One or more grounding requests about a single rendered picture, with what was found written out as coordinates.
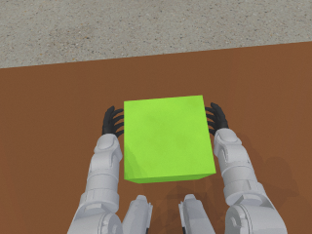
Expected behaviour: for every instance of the carton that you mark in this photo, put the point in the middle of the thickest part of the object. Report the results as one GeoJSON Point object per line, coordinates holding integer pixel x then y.
{"type": "Point", "coordinates": [167, 139]}

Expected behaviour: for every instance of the robot right upper arm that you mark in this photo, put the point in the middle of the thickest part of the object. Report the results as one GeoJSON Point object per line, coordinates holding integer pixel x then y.
{"type": "Point", "coordinates": [251, 219]}

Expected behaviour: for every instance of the robot right forearm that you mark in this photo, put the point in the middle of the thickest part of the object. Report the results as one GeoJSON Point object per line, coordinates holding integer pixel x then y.
{"type": "Point", "coordinates": [240, 183]}

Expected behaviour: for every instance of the left robot thigh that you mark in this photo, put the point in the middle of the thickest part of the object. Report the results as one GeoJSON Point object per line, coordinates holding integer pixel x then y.
{"type": "Point", "coordinates": [138, 217]}

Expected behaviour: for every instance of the right robot thigh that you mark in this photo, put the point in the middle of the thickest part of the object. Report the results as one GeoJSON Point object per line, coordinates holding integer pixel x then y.
{"type": "Point", "coordinates": [194, 218]}

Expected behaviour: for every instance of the left robot hand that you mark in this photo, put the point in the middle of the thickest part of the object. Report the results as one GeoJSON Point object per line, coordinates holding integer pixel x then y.
{"type": "Point", "coordinates": [109, 122]}

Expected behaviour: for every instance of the robot left forearm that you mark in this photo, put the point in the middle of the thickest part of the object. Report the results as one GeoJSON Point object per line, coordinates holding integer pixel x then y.
{"type": "Point", "coordinates": [101, 193]}

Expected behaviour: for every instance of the robot left upper arm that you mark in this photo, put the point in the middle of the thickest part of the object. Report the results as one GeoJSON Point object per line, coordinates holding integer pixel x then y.
{"type": "Point", "coordinates": [102, 223]}

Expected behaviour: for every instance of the robot thigh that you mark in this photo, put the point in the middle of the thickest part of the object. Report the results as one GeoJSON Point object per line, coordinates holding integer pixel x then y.
{"type": "Point", "coordinates": [194, 218]}
{"type": "Point", "coordinates": [138, 217]}

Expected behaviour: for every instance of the right robot hand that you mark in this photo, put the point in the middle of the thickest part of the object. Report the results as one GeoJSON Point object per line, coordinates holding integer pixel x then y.
{"type": "Point", "coordinates": [218, 117]}

